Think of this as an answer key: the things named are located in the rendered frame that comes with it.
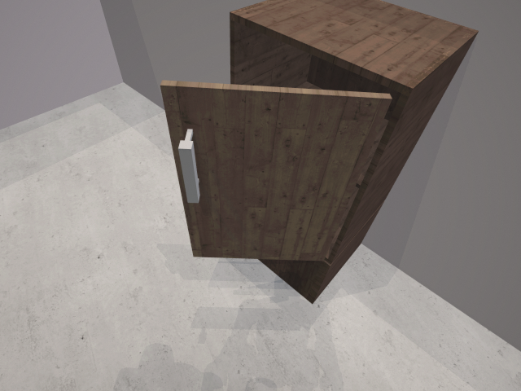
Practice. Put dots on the handle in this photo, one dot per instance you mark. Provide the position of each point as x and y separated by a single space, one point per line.
189 171

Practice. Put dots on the cupboard door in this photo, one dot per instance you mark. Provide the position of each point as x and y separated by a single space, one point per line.
276 166

